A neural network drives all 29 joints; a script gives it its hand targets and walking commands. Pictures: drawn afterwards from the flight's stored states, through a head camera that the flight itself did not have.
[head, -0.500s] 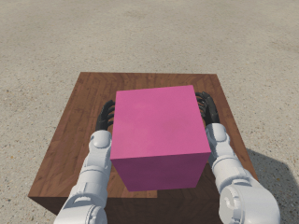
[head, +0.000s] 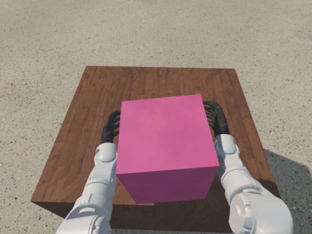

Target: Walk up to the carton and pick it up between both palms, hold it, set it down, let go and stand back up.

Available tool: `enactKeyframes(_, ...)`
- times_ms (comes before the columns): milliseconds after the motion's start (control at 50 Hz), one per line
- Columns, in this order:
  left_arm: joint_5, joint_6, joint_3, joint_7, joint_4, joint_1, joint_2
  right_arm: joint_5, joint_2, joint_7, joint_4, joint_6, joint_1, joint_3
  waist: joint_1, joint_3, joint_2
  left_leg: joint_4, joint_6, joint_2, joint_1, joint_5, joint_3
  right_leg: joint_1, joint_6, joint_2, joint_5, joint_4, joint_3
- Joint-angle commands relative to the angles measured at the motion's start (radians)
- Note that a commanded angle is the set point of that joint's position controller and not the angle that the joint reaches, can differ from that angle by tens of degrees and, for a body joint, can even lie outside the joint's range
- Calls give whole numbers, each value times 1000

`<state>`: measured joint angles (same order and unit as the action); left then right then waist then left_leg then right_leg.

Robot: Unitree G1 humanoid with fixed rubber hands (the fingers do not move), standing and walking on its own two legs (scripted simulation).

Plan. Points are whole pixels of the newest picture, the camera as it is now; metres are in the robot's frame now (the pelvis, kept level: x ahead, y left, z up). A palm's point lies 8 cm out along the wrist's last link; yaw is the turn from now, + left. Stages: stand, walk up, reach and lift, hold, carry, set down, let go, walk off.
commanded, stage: set down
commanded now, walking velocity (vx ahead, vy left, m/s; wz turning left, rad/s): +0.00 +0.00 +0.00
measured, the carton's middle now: (165, 153) +0.35 +0.03 -0.02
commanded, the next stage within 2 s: none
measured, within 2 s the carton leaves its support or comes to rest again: rests again in 0.70 s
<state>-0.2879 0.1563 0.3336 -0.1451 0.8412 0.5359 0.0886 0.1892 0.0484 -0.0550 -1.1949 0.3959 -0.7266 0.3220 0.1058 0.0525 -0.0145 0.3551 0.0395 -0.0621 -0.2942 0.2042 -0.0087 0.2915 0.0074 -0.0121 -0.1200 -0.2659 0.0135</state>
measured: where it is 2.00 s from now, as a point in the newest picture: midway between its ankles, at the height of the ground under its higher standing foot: outside the picture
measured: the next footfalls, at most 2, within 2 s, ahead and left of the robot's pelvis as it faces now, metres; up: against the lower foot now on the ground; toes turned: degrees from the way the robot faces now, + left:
none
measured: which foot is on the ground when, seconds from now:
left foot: down 0.00-1.00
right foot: down 0.00-1.00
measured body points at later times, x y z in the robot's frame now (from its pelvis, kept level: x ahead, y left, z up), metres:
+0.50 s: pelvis +0.01 +0.00 +0.00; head +0.11 -0.01 +0.44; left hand +0.37 +0.19 -0.02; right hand +0.44 -0.11 -0.01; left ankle -0.03 +0.14 -0.75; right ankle +0.00 -0.12 -0.75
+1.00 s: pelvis +0.02 -0.01 -0.01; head +0.13 -0.02 +0.43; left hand +0.37 +0.18 -0.03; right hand +0.44 -0.11 -0.03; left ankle -0.03 +0.14 -0.75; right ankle +0.00 -0.12 -0.75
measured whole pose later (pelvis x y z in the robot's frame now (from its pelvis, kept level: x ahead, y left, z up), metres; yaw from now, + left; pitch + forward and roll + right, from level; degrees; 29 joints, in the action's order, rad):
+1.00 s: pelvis +0.02 -0.01 -0.01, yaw +0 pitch +22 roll +0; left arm -0.24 0.48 0.37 -0.18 1.01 0.53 0.09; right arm 0.24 0.07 -0.07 -1.35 0.63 -0.76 0.34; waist 0.13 0.14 -0.01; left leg 0.36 0.04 -0.06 -0.54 0.17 -0.01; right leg 0.56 -0.01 -0.01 -0.13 -0.31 0.01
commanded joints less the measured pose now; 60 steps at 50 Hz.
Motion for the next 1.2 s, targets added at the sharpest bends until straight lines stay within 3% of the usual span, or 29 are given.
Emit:
enactKeyframes(0, -8, 161, -220, 51, -151, 621, 557, 100, -478, 135, 3, 66, -549, -212, 43, 571, -9, 79, 66, 22, 204, -707, 104, -9, -72, -66, 161, -15, 101)
enactKeyframes(20, -11, 164, -217, 53, -146, 631, 550, 96, -472, 132, 9, 68, -559, -200, 31, 560, -3, 75, 68, 27, 202, -681, 103, -4, -70, -68, 147, -11, 100)
enactKeyframes(40, -14, 164, -209, 52, -130, 596, 545, 101, -470, 135, -23, 66, -534, -192, 47, 534, 2, 73, 62, 23, 188, -672, 108, -5, -72, -66, 131, -3, 98)
enactKeyframes(60, -16, 165, -217, 53, -128, 603, 552, 110, -461, 134, -29, 66, -533, -179, 25, 514, -8, 68, 67, 20, 194, -672, 100, 4, -81, -68, 129, -2, 102)
enactKeyframes(100, -16, 167, -214, 54, -108, 578, 553, 118, -442, 136, -63, 76, -514, -166, 30, 525, -26, 84, 70, 22, 210, -717, 104, 30, -83, -66, 141, 2, 101)
enactKeyframes(160, -9, 188, -196, 51, -84, 555, 552, 113, -447, 134, -60, 94, -535, -179, 49, 552, 8, 97, 70, 22, 199, -772, 110, 37, -76, -77, 182, -14, 107)
enactKeyframes(180, -8, 195, -197, 53, -80, 576, 549, 116, -441, 134, -68, 99, -545, -164, 37, 557, -3, 98, 68, 20, 196, -740, 106, 37, -75, -70, 162, -8, 99)
enactKeyframes(200, -12, 206, -190, 47, -91, 558, 547, 121, -449, 135, -70, 103, -536, -178, 56, 571, -14, 110, 70, 18, 202, -790, 104, 39, -82, -69, 184, -10, 92)
enactKeyframes(220, 3, 214, -211, 40, -97, 589, 555, 130, -426, 137, -81, 114, -551, -164, 34, 587, -3, 119, 72, 14, 199, -805, 94, 62, -88, -73, 186, -13, 102)
enactKeyframes(280, 3, 233, -205, 40, -76, 586, 555, 132, -436, 132, -68, 131, -575, -164, 43, 611, -8, 121, 79, 16, 192, -801, 100, 68, -86, -76, 178, -17, 104)
enactKeyframes(300, 6, 244, -213, 36, -76, 571, 554, 141, -421, 132, -85, 139, -563, -156, 33, 628, -2, 132, 74, 12, 214, -840, 91, 95, -83, -76, 185, -16, 110)
enactKeyframes(340, 3, 260, -206, 36, -64, 558, 560, 134, -431, 130, -109, 153, -564, -161, 45, 657, -24, 157, 83, 13, 216, -897, 93, 104, -94, -73, 218, -21, 95)
enactKeyframes(440, -6, 288, -167, 44, -12, 528, 530, 134, -439, 129, -136, 169, -551, -185, 69, 614, 10, 132, 58, 19, 116, -791, 108, 49, -79, -66, 236, -43, 86)
enactKeyframes(520, 8, 314, -183, 45, -1, 531, 544, 146, -437, 119, -158, 193, -542, -163, 48, 638, 7, 151, 72, 22, 114, -823, 101, 67, -87, -70, 262, -45, 83)
enactKeyframes(560, 7, 331, -178, 47, 15, 489, 531, 151, -435, 113, -146, 210, -534, -198, 60, 656, 20, 156, 68, 27, 80, -837, 104, 35, -87, -68, 313, -56, 84)
enactKeyframes(580, 7, 338, -190, 46, 10, 505, 534, 158, -444, 113, -148, 212, -530, -174, 40, 674, 5, 170, 67, 29, 82, -833, 103, 61, -85, -65, 299, -61, 78)
enactKeyframes(600, 21, 350, -189, 45, 3, 531, 524, 156, -442, 114, -149, 221, -549, -195, 49, 689, 11, 168, 65, 25, 60, -834, 94, 55, -81, -65, 302, -73, 77)
enactKeyframes(620, 15, 357, -196, 45, 3, 522, 535, 172, -450, 116, -174, 224, -527, -178, 32, 691, 4, 162, 67, 26, 61, -823, 98, 58, -87, -62, 300, -62, 86)
enactKeyframes(660, 8, 364, -179, 49, 44, 464, 527, 160, -448, 112, -173, 233, -517, -204, 59, 665, 6, 151, 64, 35, 42, -805, 107, 36, -82, -62, 328, -70, 80)
enactKeyframes(680, 13, 363, -183, 53, 64, 455, 523, 168, -437, 112, -179, 233, -517, -199, 44, 646, 28, 150, 62, 31, 6, -794, 103, 39, -80, -62, 342, -80, 84)
enactKeyframes(700, 6, 371, -176, 55, 69, 433, 526, 162, -450, 111, -159, 242, -516, -216, 67, 677, 25, 159, 56, 36, 6, -814, 108, 27, -76, -57, 378, -80, 73)
enactKeyframes(800, 13, 391, -165, 70, 94, 446, 509, 178, -453, 106, -190, 251, -494, -225, 48, 640, 47, 131, 41, 42, -79, -708, 116, -24, -58, -49, 400, -106, 76)
enactKeyframes(880, -8, 398, -118, 77, 131, 436, 482, 178, -458, 104, -204, 251, -491, -222, 65, 610, 60, 125, 27, 57, -156, -636, 130, -62, -49, -39, 397, -126, 57)
enactKeyframes(920, -15, 399, -117, 79, 118, 460, 476, 192, -449, 109, -215, 244, -503, -196, 60, 600, 50, 106, 25, 51, -177, -593, 123, -70, -53, -40, 333, -117, 61)
enactKeyframes(940, -1, 400, -113, 81, 131, 438, 470, 195, -444, 107, -215, 244, -493, -194, 46, 579, 81, 106, 20, 57, -177, -579, 124, -59, -47, -39, 327, -121, 65)
enactKeyframes(960, -4, 400, -115, 83, 125, 449, 472, 195, -455, 109, -227, 238, -490, -203, 62, 573, 52, 100, 25, 56, -178, -569, 126, -60, -53, -35, 314, -120, 56)
enactKeyframes(1020, -18, 389, -96, 85, 139, 437, 460, 204, -448, 114, -240, 225, -489, -175, 63, 549, 57, 89, 17, 50, -184, -525, 131, -39, -51, -38, 249, -115, 56)
enactKeyframes(1120, -24, 392, -92, 87, 151, 426, 460, 221, -438, 116, -242, 234, -467, -150, 47, 538, 47, 107, 22, 54, -162, -567, 132, -10, -58, -44, 249, -112, 61)
enactKeyframes(1180, -26, 389, -77, 88, 160, 432, 457, 229, -449, 117, -256, 229, -472, -148, 54, 533, 65, 103, 16, 50, -199, -528, 129, -24, -50, -42, 230, -129, 65)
